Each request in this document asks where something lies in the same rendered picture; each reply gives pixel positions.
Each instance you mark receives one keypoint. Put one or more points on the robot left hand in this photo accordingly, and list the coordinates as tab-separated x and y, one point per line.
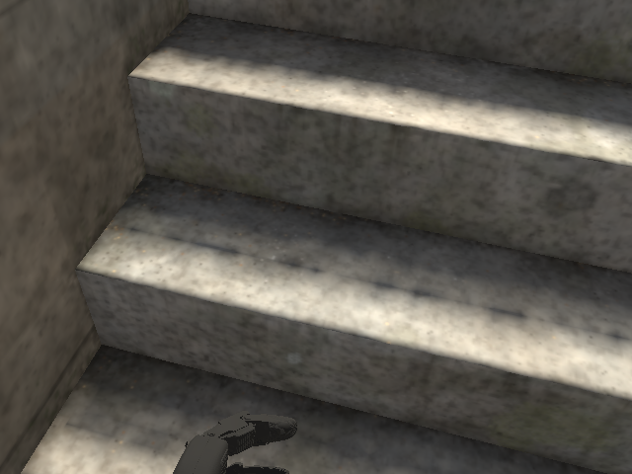
208	453

